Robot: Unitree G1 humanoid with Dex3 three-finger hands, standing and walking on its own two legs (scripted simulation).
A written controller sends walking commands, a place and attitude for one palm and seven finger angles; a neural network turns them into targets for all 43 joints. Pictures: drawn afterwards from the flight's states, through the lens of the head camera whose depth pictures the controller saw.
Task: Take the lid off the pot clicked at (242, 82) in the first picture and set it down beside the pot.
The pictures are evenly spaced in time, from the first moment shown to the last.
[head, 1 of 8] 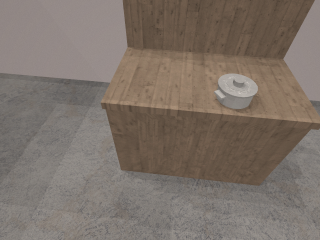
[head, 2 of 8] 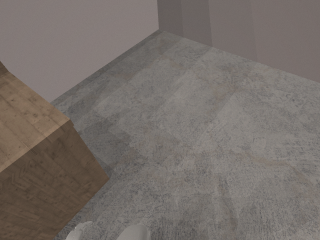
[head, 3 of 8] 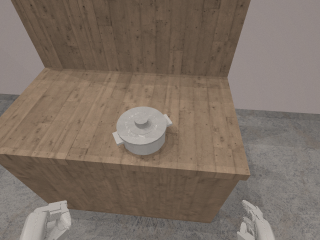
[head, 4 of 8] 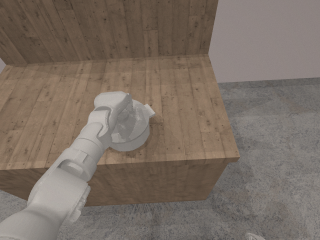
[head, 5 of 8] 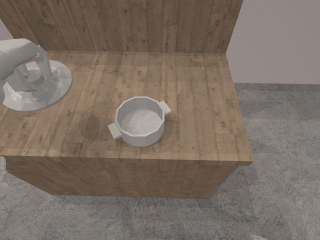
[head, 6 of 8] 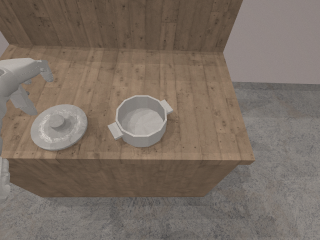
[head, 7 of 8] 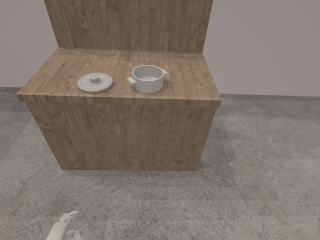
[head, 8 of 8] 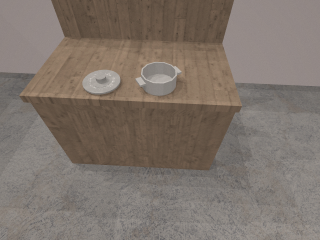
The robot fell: no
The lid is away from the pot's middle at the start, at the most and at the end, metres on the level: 0.00 0.26 0.26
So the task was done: yes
